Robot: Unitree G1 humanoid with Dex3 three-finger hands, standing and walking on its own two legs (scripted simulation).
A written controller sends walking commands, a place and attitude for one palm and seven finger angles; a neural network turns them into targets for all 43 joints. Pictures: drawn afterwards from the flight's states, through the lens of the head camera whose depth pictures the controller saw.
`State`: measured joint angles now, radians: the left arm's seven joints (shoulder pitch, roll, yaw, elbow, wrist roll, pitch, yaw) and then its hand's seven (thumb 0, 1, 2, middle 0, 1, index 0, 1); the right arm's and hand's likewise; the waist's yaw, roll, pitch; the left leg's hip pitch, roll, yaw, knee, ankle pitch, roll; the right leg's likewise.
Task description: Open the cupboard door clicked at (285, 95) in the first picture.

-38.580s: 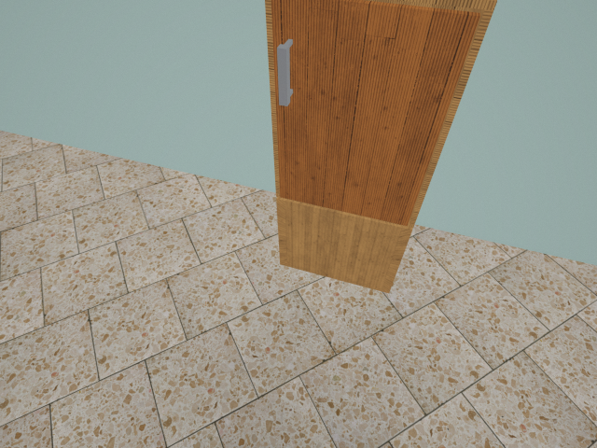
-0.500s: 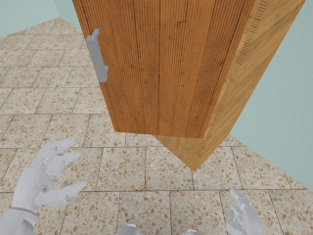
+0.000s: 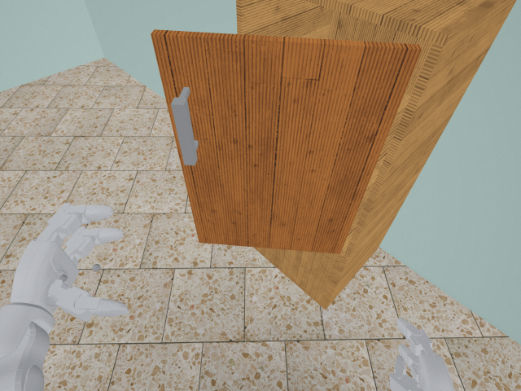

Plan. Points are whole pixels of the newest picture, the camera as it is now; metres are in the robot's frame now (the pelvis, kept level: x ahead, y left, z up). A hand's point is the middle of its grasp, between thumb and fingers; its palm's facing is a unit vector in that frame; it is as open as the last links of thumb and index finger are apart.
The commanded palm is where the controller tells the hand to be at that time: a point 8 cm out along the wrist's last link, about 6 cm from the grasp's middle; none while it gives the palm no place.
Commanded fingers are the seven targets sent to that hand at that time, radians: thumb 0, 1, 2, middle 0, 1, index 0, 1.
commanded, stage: raise the hand with hooked fingers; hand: left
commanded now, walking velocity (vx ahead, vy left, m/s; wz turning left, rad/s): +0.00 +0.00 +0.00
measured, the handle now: (188, 127) +0.53 +0.18 +0.12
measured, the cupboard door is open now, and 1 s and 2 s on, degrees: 40 40 40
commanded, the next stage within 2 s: move the hooked fingers beside the handle in 0.86 s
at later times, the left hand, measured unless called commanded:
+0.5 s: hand (77, 214) +0.30 +0.27 +0.14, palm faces +0.04 -1.00 -0.04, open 14.0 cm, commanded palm +0.26 +0.31 +0.14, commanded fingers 0.00 -0.50 0.30 -0.30 -1.20 -0.30 -1.20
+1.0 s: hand (95, 221) +0.30 +0.25 +0.13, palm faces +0.06 -1.00 -0.03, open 14.0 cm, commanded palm +0.27 +0.30 +0.14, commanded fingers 0.00 -0.50 0.30 -0.30 -1.20 -0.30 -1.20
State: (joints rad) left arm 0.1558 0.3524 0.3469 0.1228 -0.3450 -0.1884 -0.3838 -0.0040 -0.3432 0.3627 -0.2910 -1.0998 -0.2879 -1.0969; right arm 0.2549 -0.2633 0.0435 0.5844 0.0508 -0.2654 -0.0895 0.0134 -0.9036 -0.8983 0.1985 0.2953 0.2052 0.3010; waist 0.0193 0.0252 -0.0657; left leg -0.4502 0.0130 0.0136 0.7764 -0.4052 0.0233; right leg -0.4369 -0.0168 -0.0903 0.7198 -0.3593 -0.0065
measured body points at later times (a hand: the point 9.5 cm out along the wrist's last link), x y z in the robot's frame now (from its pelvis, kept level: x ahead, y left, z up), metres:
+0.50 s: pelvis +0.00 -0.01 +0.01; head +0.01 -0.02 +0.46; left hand +0.29 +0.33 +0.15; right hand +0.16 -0.25 -0.06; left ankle +0.00 +0.10 -0.71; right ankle +0.01 -0.12 -0.71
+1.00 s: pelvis +0.00 -0.02 +0.01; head +0.01 -0.03 +0.46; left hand +0.29 +0.31 +0.14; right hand +0.17 -0.27 -0.06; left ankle +0.00 +0.10 -0.71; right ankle +0.01 -0.12 -0.71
